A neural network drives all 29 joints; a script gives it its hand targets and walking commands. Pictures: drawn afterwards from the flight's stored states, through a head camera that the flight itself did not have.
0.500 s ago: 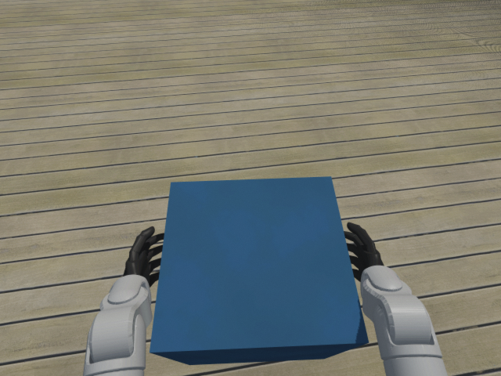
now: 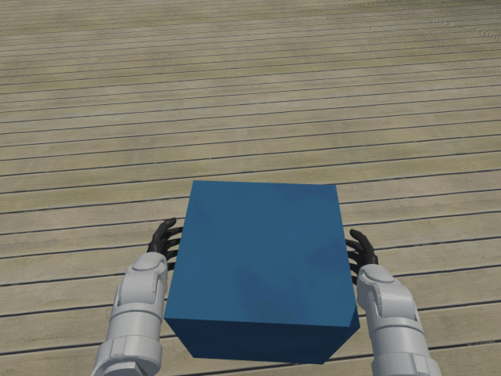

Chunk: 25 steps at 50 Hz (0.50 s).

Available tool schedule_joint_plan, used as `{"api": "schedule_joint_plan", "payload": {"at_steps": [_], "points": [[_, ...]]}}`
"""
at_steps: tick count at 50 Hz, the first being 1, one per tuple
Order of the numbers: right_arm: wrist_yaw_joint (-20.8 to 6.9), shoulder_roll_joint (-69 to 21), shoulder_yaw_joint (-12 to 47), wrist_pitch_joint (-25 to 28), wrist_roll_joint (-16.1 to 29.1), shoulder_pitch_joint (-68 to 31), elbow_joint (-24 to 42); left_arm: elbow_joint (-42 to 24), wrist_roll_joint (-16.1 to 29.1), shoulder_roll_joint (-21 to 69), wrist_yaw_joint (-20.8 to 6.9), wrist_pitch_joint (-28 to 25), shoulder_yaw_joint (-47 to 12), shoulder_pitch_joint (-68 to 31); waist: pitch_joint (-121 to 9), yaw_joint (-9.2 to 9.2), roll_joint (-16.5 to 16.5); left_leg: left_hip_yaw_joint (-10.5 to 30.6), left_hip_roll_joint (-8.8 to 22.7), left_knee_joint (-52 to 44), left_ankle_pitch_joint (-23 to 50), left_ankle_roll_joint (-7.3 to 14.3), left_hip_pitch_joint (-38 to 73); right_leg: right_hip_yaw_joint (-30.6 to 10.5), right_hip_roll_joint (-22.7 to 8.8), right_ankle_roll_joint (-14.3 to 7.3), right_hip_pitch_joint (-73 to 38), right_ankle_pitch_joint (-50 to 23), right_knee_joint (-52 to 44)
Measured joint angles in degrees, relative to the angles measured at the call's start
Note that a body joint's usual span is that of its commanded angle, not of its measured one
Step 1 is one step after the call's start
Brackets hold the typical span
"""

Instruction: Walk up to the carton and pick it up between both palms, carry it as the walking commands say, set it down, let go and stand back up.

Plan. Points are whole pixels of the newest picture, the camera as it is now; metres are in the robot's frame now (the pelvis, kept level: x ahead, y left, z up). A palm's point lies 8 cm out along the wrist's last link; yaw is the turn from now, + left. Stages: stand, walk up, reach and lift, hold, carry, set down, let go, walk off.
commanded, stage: set down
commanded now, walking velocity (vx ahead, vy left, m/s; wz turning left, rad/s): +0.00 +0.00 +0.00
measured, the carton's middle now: (260, 276) +0.31 +0.00 -0.08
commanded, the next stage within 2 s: none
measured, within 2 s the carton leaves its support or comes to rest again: neither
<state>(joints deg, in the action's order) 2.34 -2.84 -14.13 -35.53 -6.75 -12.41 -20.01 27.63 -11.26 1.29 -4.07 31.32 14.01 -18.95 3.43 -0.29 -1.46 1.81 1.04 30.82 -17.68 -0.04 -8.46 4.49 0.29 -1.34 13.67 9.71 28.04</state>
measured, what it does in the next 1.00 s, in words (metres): lowers itself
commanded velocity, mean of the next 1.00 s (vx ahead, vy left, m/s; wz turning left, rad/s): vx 0.00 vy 0.00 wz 0.00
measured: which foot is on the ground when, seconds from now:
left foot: down 0.00-1.00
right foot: down 0.00-1.00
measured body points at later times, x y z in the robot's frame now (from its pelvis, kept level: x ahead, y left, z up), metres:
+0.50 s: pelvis +0.01 +0.01 -0.02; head +0.13 +0.00 +0.42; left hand +0.35 +0.17 -0.08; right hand +0.31 -0.18 -0.09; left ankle +0.00 +0.13 -0.73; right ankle +0.07 -0.10 -0.73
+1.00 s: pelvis -0.04 +0.01 -0.10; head +0.16 -0.02 +0.31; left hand +0.38 +0.16 -0.17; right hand +0.34 -0.20 -0.18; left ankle +0.00 +0.13 -0.73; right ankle +0.07 -0.10 -0.73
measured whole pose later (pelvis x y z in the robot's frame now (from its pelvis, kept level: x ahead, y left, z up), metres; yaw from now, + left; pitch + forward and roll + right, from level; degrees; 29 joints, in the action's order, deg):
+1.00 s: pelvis -0.04 +0.01 -0.10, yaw -2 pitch +29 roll +1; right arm 1.6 -2.1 -20.9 -18.7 -8.6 -31.7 -26.2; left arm 34.1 -12.8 0.4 -5.1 15.7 23.8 -38.1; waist -4.0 -0.3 -1.5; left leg -0.7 0.8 64.6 -25.6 -0.2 -68.5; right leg 1.2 0.1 -1.4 74.6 14.6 59.5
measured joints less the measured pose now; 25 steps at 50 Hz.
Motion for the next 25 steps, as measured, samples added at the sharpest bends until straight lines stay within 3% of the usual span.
{"api": "schedule_joint_plan", "payload": {"at_steps": [10, 25], "points": [[-0.5, -0.8, -0.9, 5.8, -1.7, -0.1, -3.7, 4.0, -1.5, 0.0, -0.8, -5.9, 1.6, -0.2, -0.3, 0.0, 0.0, -0.4, -0.1, 0.3, -0.7, 0.0, -3.5, -0.5, 0.0, 0.0, 3.6, 0.4, 0.2], [-0.5, -0.6, -1.3, 17.0, -1.8, -1.5, -4.7, 4.7, -1.5, 0.1, -0.2, -16.2, 2.0, -1.5, -5.1, 0.01, 0.0, -1.4, -0.1, 7.8, -2.0, -0.1, -26.0, -1.8, 0.0, 0.0, 26.1, 0.6, 6.6]]}}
